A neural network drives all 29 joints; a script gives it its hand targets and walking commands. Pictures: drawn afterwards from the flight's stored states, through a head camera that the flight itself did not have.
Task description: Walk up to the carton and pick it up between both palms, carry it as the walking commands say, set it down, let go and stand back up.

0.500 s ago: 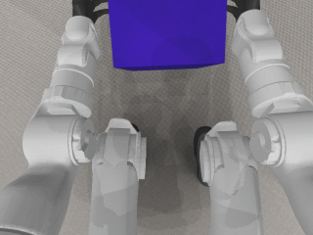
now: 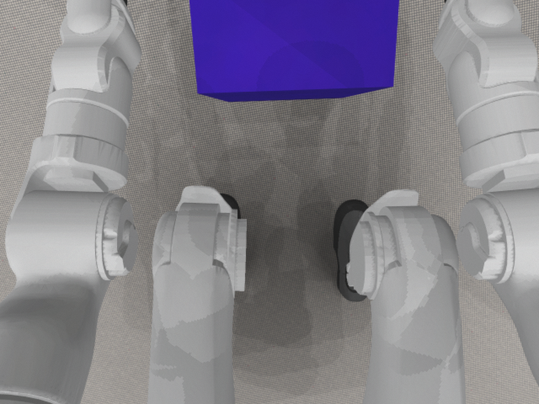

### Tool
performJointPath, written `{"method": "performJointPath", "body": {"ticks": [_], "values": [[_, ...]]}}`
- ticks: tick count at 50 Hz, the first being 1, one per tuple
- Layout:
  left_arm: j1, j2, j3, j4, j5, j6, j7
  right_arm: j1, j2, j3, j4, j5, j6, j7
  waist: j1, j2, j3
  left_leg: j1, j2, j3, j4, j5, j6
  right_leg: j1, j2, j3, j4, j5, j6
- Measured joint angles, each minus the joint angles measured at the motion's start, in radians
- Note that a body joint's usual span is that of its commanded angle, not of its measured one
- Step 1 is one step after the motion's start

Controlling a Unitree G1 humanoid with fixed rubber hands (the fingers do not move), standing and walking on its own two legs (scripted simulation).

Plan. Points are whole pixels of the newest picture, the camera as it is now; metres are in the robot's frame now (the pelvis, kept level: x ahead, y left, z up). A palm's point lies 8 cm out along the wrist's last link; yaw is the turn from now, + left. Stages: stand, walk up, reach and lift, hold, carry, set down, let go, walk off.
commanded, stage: set down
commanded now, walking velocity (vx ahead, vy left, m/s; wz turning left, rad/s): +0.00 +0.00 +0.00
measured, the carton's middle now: (287, 11) +0.55 +0.02 -0.27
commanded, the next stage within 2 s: let go in 1.10 s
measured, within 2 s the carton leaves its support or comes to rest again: neither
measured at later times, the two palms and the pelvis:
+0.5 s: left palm out of the picture +0.54 +0.22 -0.02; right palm out of the picture +0.55 -0.15 -0.02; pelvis -0.01 +0.00 +0.11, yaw +1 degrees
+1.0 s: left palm out of the picture +0.54 +0.23 +0.13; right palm out of the picture +0.55 -0.16 +0.13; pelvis +0.01 +0.00 +0.25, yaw +2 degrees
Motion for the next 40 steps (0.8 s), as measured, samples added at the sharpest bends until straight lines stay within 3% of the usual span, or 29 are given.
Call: {"method": "performJointPath", "body": {"ticks": [8, 20, 32, 40], "values": [[0.029, -0.013, 0.031, -0.075, 0.023, 0.04, 0.0, 0.02, 0.019, -0.064, -0.056, -0.054, 0.035, -0.005, -0.001, 0.013, -0.001, 0.108, 0.001, -0.003, -0.113, 0.015, 0.007, 0.112, -0.015, -0.008, -0.114, 0.012, -0.01], [0.025, 0.002, 0.06, -0.137, 0.037, 0.11, -0.008, 0.013, 0.01, -0.068, -0.144, -0.054, 0.118, -0.015, -0.004, 0.019, -0.001, 0.247, 0.008, 0.005, -0.294, 0.065, 0.017, 0.249, -0.022, -0.001, -0.292, 0.062, -0.016], [0.08, -0.007, 0.078, -0.243, 0.077, 0.17, -0.026, 0.073, 0.021, -0.109, -0.229, -0.082, 0.167, 0.005, -0.011, 0.028, -0.001, 0.434, 0.004, -0.005, -0.515, 0.111, 0.024, 0.443, -0.039, -0.009, -0.518, 0.105, -0.024], [0.102, -0.01, 0.078, -0.254, 0.093, 0.185, -0.043, 0.108, 0.028, -0.121, -0.256, -0.103, 0.178, 0.025, -0.017, 0.03, -0.002, 0.587, 0.009, -0.006, -0.685, 0.152, 0.029, 0.594, -0.042, -0.006, -0.69, 0.15, -0.025]]}}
